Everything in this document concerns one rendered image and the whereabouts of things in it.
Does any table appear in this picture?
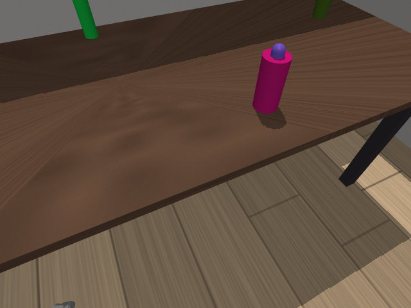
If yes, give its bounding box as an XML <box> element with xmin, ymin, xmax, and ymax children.
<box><xmin>0</xmin><ymin>0</ymin><xmax>411</xmax><ymax>273</ymax></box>

